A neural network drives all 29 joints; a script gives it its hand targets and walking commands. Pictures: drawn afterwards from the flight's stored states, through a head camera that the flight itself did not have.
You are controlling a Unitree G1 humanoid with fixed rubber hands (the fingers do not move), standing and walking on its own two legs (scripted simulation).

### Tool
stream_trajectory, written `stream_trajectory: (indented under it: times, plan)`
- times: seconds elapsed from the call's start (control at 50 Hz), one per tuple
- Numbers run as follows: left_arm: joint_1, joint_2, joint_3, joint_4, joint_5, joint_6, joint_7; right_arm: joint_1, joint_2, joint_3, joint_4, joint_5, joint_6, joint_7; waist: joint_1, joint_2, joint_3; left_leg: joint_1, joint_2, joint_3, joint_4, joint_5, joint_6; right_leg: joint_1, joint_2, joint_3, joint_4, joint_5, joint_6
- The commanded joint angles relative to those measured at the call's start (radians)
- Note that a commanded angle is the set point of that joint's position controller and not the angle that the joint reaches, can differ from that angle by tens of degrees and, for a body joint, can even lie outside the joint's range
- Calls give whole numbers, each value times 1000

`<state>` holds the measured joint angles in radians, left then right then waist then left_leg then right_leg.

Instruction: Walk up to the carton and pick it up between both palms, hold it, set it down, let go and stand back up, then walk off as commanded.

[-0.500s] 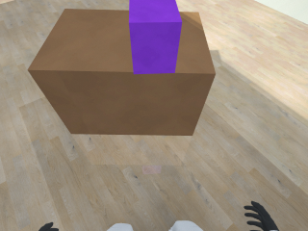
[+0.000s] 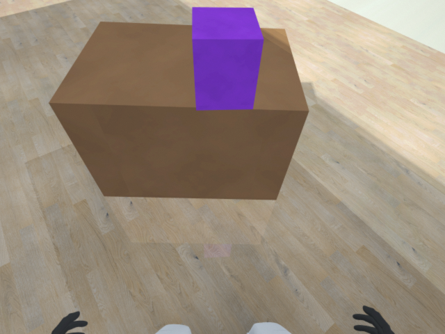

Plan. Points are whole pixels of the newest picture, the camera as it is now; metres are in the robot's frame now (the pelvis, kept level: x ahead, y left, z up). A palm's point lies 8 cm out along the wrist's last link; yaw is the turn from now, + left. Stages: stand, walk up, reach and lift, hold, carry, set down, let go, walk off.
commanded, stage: stand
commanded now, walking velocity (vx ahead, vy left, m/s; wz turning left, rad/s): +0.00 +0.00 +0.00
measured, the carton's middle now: (223, 60) +0.91 +0.01 -0.02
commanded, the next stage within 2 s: none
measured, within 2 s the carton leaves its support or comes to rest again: neither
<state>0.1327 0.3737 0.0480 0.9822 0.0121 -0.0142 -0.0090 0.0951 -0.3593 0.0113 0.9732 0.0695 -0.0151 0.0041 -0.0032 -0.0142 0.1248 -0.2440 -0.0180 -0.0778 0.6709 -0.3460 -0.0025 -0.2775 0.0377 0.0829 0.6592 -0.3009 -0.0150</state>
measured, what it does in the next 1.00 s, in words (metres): stands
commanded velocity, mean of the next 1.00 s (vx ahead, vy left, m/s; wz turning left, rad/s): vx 0.00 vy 0.00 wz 0.00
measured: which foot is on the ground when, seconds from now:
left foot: down 0.00-1.00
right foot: down 0.00-1.00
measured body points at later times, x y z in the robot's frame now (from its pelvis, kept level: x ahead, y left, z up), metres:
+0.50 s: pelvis -0.01 +0.01 +0.01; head +0.01 +0.02 +0.46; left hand +0.06 +0.32 -0.13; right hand +0.09 -0.29 -0.11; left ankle +0.02 +0.13 -0.72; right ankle +0.04 -0.13 -0.72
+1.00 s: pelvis -0.01 +0.01 +0.01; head +0.01 +0.02 +0.46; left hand +0.07 +0.32 -0.13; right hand +0.10 -0.29 -0.11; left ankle +0.02 +0.13 -0.72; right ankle +0.04 -0.13 -0.72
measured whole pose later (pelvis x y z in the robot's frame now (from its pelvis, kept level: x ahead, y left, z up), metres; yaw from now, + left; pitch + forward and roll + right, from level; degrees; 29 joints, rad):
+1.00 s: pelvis -0.01 +0.01 +0.01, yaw +0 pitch -3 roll -1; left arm 0.13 0.37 0.05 1.08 0.01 -0.01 -0.02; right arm 0.09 -0.34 0.01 1.02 0.07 -0.02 0.00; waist 0.00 -0.01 0.09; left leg -0.24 -0.01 -0.08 0.57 -0.27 0.00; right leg -0.26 0.04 0.08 0.51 -0.21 -0.01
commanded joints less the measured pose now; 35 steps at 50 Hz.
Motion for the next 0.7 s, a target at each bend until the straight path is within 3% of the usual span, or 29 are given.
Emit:
stream_trajectory:
  times: [0.0,0.02,0.14,0.26,0.38,0.42,0.58,0.68]
  plan:
    - [-84,212,27,-12,-22,-21,3,-86,-226,-66,-25,-96,-32,-10,11,69,-173,13,121,-133,-282,84,59,94,-108,99,-214,73,-43]
    - [-82,204,25,-9,-18,-25,1,-79,-219,-64,-19,-97,-33,-10,15,50,-188,11,119,-133,-290,77,57,110,-115,103,-221,71,-46]
    - [-93,202,20,20,-19,-26,-2,-76,-223,-68,3,-100,-31,-6,3,71,-186,30,126,-134,-329,23,52,95,-108,97,-255,41,-36]
    - [-78,198,20,47,-17,-23,-5,-75,-224,-70,10,-102,-30,-5,13,70,-180,16,120,-129,-354,-34,43,103,-103,86,-269,34,-32]
    - [-69,198,20,56,-15,-22,-4,-66,-221,-68,12,-99,-28,-5,12,93,-191,4,120,-138,-368,-28,40,126,-101,77,-271,77,-29]
    - [-77,195,19,56,-14,-26,-3,-72,-212,-62,11,-101,-29,-5,5,65,-205,25,122,-128,-349,44,42,121,-107,78,-272,114,-29]
    - [-81,194,17,55,-16,-23,-1,-55,-209,-61,17,-97,-30,-9,3,62,-211,41,120,-119,-337,140,41,124,-116,73,-272,150,-31]
    - [-64,182,12,54,-22,-22,0,-71,-215,-61,13,-101,-33,-7,17,93,-217,27,132,-128,-358,105,43,136,-109,69,-263,142,-26]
